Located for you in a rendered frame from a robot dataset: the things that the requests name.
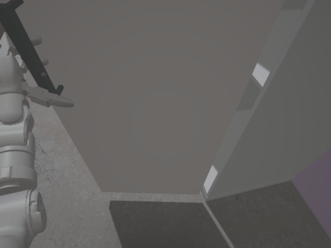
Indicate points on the handle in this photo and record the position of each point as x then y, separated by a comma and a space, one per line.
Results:
16, 32

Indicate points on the fridge door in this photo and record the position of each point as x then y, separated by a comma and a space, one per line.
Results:
155, 83

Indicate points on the robot left forearm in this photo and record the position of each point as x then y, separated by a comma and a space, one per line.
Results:
17, 145

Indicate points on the left robot upper arm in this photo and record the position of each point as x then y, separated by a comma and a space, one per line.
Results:
22, 217

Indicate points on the robot left hand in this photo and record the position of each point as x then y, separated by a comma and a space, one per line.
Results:
12, 68

